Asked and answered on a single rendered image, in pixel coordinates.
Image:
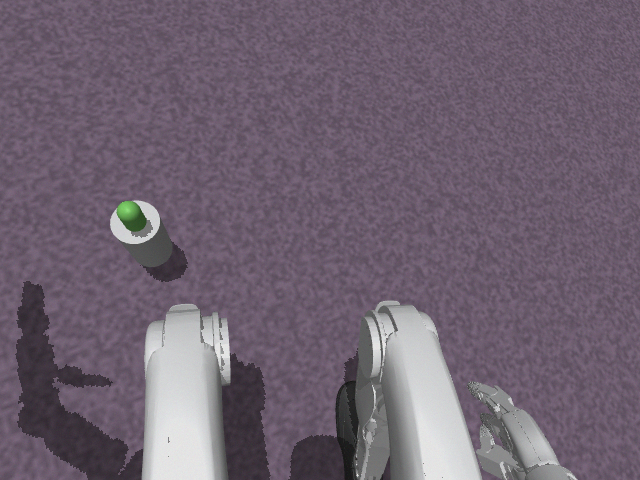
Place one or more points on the right robot hand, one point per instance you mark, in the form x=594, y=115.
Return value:
x=518, y=431

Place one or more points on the right robot foot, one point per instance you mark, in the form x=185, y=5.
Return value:
x=347, y=427

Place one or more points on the bottle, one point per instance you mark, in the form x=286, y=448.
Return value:
x=139, y=228

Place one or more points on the right robot arm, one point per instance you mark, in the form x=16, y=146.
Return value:
x=550, y=472

